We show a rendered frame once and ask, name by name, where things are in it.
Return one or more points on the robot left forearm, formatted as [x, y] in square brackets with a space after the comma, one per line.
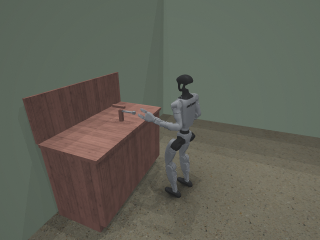
[167, 125]

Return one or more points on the robot right foot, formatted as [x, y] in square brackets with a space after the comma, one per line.
[182, 180]

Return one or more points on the left robot upper arm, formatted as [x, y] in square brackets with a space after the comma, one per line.
[176, 108]

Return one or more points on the counter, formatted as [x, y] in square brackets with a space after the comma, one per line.
[95, 154]

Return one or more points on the right robot upper arm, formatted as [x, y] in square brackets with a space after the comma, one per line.
[197, 105]

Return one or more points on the right robot thigh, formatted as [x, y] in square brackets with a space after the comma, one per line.
[183, 157]

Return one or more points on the tap lever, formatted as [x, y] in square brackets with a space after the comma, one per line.
[131, 112]

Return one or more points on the robot left hand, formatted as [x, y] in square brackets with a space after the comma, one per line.
[149, 117]

